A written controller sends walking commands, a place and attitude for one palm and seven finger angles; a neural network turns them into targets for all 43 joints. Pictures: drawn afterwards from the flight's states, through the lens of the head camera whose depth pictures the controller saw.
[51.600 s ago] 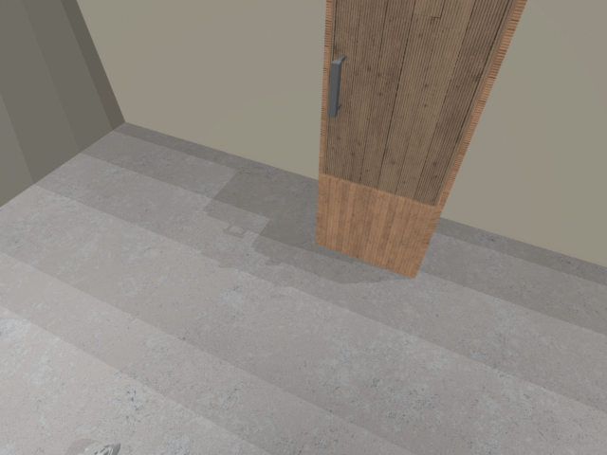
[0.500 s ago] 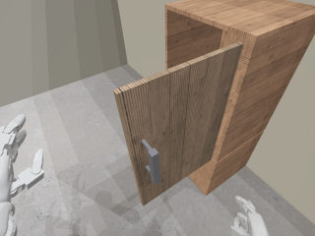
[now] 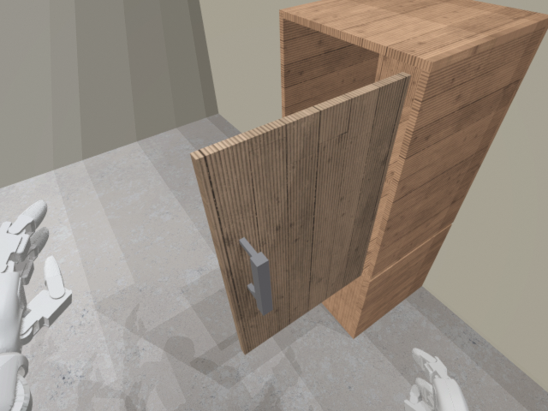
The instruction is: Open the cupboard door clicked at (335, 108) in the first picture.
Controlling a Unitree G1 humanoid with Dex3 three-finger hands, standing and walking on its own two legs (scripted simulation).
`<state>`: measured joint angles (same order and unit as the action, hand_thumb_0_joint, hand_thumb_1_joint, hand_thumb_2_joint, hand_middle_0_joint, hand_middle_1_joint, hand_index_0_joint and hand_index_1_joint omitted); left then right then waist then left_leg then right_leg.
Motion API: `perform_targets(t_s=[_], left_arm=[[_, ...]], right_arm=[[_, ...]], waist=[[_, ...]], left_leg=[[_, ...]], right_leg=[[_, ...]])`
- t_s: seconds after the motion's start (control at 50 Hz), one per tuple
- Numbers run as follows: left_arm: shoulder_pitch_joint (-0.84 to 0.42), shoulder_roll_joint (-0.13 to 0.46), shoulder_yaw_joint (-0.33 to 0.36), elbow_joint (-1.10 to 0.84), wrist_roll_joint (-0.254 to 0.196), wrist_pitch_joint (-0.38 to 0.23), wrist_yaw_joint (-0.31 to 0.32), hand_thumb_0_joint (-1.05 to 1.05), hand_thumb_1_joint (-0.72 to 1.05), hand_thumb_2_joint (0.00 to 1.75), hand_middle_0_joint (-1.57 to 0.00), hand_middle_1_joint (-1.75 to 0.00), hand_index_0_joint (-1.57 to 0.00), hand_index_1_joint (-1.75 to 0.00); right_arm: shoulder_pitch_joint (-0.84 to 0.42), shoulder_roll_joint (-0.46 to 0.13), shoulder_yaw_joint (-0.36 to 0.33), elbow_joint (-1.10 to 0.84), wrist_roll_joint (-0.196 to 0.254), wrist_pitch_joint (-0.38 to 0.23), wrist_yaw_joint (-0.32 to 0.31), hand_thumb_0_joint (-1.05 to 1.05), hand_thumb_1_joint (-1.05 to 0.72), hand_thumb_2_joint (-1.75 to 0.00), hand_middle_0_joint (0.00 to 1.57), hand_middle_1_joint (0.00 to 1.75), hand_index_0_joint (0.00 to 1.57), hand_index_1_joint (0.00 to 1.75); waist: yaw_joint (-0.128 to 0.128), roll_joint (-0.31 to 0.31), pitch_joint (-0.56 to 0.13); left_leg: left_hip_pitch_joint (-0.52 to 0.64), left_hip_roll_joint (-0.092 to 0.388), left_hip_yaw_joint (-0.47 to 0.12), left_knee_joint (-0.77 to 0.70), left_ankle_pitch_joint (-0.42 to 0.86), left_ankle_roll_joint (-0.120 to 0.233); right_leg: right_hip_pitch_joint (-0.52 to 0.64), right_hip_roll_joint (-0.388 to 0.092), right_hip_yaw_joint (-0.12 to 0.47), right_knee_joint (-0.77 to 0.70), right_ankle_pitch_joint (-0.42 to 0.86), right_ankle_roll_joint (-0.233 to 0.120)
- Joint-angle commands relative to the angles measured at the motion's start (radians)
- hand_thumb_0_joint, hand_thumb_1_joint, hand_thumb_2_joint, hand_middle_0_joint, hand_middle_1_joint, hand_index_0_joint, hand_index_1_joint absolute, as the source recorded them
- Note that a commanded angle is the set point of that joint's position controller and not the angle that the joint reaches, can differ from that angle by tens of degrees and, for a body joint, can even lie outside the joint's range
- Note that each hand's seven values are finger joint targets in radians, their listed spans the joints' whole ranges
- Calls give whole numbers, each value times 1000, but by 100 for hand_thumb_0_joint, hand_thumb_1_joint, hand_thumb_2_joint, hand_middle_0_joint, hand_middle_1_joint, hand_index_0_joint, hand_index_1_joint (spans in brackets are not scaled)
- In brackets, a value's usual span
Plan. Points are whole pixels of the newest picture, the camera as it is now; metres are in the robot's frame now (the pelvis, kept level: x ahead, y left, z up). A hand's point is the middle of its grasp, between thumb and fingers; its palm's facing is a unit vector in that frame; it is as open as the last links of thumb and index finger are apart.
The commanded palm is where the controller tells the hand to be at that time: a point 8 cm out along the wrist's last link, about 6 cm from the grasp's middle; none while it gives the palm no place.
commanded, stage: step back with the hand held close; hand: left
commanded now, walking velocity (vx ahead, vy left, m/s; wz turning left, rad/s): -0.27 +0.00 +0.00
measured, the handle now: (255, 277) +0.34 +0.09 -0.01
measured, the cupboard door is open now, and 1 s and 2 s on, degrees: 90 90 90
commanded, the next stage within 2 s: stop stepping back and stand still in 1.20 s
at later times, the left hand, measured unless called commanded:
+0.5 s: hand (26, 337) +0.14 +0.28 +0.15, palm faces +0.40 -0.76 -0.52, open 7.4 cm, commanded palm +0.08 +0.32 +0.17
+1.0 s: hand out of the picture +0.08 +0.29 +0.16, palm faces +0.44 -0.74 -0.51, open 7.4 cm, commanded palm +0.00 +0.33 +0.17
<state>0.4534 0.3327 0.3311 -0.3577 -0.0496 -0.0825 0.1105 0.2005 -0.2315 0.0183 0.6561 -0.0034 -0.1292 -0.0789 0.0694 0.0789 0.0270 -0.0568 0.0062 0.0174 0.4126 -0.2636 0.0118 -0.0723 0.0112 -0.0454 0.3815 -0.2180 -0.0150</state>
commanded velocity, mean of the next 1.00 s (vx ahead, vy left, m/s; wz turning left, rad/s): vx -0.31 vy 0.00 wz -0.01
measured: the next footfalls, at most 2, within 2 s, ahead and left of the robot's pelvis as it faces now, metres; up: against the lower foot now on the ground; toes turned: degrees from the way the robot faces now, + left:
right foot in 1.20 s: -0.23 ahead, -0.09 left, +0.00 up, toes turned -2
left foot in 1.64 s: -0.13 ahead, +0.11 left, +0.00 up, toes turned -3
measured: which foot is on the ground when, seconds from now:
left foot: down 0.00-1.00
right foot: down 0.00-0.96, up 0.98-1.00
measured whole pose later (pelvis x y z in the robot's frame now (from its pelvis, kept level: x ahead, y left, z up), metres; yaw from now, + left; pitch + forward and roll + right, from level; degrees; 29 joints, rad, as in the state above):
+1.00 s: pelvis -0.12 +0.03 -0.02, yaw +3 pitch -1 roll -3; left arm 0.50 0.44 0.46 -0.54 0.00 -0.24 0.15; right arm 0.20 -0.22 -0.01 0.58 -0.01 -0.11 -0.08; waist -0.02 0.01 0.08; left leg -0.46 -0.01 0.00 0.64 -0.16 0.07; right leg -0.45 0.04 0.02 0.68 -0.21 0.02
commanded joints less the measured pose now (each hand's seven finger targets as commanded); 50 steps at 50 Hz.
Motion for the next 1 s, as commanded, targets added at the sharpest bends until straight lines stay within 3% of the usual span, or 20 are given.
perform_targets(t_s=[0.0,0.02,0.08,0.12,0.18,0.22,0.32,0.46,0.64,0.68,0.74,0.78,0.82,0.84,0.88,0.9,0.92,0.94,0.96,0.98], left_arm=[[-78,233,185,-165,13,-128,19,0,90,90,-20,-30,-20,-30],[-24,202,155,-162,14,-125,13,0,90,90,-20,-30,-20,-30],[43,204,155,-200,13,-131,15,0,90,90,-20,-30,-20,-30],[58,221,167,-239,12,-131,21,0,90,90,-20,-30,-20,-30],[66,275,220,-290,12,-136,33,0,90,90,-20,-30,-20,-30],[83,266,216,-300,12,-137,37,0,90,90,-20,-30,-20,-30],[76,262,214,-303,19,-144,48,0,90,90,-20,-30,-20,-30],[58,250,213,-323,46,-173,62,0,90,90,-20,-30,-20,-30],[24,252,250,-353,73,-205,69,0,90,90,-20,-30,-20,-30],[19,259,256,-362,72,-210,66,0,90,90,-20,-30,-20,-30],[-18,254,236,-367,61,-211,66,0,90,90,-20,-30,-20,-30],[-28,279,245,-379,50,-213,71,0,90,90,-20,-30,-20,-30],[1,270,236,-358,39,-214,75,0,90,90,-20,-30,-20,-30],[8,276,242,-366,36,-216,77,0,90,90,-20,-30,-20,-30],[28,291,265,-366,36,-221,80,0,90,90,-20,-30,-20,-30],[43,279,265,-367,38,-221,78,0,90,90,-20,-30,-20,-30],[46,276,280,-384,46,-225,76,0,90,90,-20,-30,-20,-30],[41,277,295,-403,53,-227,74,0,90,90,-20,-30,-20,-30],[26,294,306,-441,53,-231,70,0,90,90,-20,-30,-20,-30],[44,309,318,-423,53,-232,67,0,90,90,-20,-30,-20,-30]], right_arm=[[-134,-106,-39,-177,-2,-14,-14,0,-90,-90,20,30,20,30],[-132,-115,-44,-187,-3,-2,-10,0,-90,-90,20,30,20,30],[-134,-122,-53,-200,-3,20,-11,0,-90,-90,20,30,20,30],[-129,-122,-57,-218,2,33,-13,0,-90,-90,20,30,20,30],[-134,-121,-66,-232,3,45,-21,0,-90,-90,20,30,20,30],[-129,-117,-67,-246,6,49,-22,0,-90,-90,20,30,20,30],[-119,-122,-70,-251,8,44,-26,0,-90,-90,20,30,20,30],[-100,-134,-72,-259,7,19,-22,0,-90,-90,20,30,20,30],[-79,-135,-74,-254,-2,-22,-20,0,-90,-90,20,30,20,30],[-73,-134,-78,-249,-3,-29,-17,0,-90,-90,20,30,20,30],[-62,-127,-74,-233,-5,-33,-10,0,-90,-90,20,30,20,30],[-67,-122,-74,-215,-8,-32,-8,0,-90,-90,20,30,20,30],[-58,-113,-71,-201,-2,-25,-7,0,-90,-90,20,30,20,30],[-58,-113,-72,-201,0,-21,-6,0,-90,-90,20,30,20,30],[-76,-121,-76,-206,1,-16,-12,0,-90,-90,20,30,20,30],[-79,-125,-72,-216,0,-15,-14,0,-90,-90,20,30,20,30],[-96,-136,-74,-229,-1,-20,-16,0,-90,-90,20,30,20,30],[-104,-135,-78,-232,-5,-28,-18,0,-90,-90,20,30,20,30],[-99,-122,-88,-231,-12,-41,-16,0,-90,-90,20,30,20,30],[-102,-123,-97,-223,-12,-51,-15,0,-90,-90,20,30,20,30]], waist=[[-54,-91,0],[-54,-76,-25],[-52,-27,-110],[-53,-52,-163],[-48,-49,-199],[-49,-48,-193],[-53,-48,-133],[-63,-34,-75],[-60,38,-73],[-63,-5,-75],[-75,-88,-40],[-78,-105,-43],[-83,-132,-72],[-84,-112,-84],[-81,-50,-79],[-79,14,-81],[-67,106,-95],[-55,164,-127],[-54,147,-164],[-55,114,-175]], left_leg=[[-106,20,-35,-14,144,20],[-106,22,-29,-10,162,19],[-102,36,-24,-14,247,15],[-103,49,-27,-15,304,11],[-131,50,-34,-6,344,8],[-153,56,-38,-10,333,7],[-257,64,-58,-30,164,20],[-477,82,-99,-79,-234,59],[-715,132,-171,-126,-428,98],[-688,104,-150,-67,-416,88],[-572,41,-101,60,-367,53],[-447,12,-80,123,-276,29],[-362,3,-73,157,-235,18],[-353,2,-74,150,-241,19],[-424,38,-123,61,-297,36],[-537,86,-176,-40,-372,58],[-698,167,-267,-172,-464,96],[-777,243,-345,-259,-480,129],[-705,283,-370,-260,-354,147],[-682,304,-373,-249,-357,164]], right_leg=[[-111,-82,110,-113,214,-6],[-108,-85,105,-105,218,-4],[-71,-86,80,-60,287,0],[-47,-78,69,-21,326,7],[-25,-76,67,17,372,7],[-34,-71,67,38,356,10],[-67,-63,90,38,206,12],[-39,-52,114,63,-13,16],[102,5,109,258,41,26],[60,-14,150,216,33,13],[-136,-77,235,67,-121,-16],[-266,-113,251,-3,-149,-36],[-332,-129,227,-27,-169,-38],[-340,-124,208,-20,-179,-31],[-287,-83,167,43,-171,-11],[-186,-39,133,145,-152,9],[-19,25,90,315,-68,32],[99,81,51,488,11,41],[75,92,63,568,-44,38],[51,103,92,636,-133,36]])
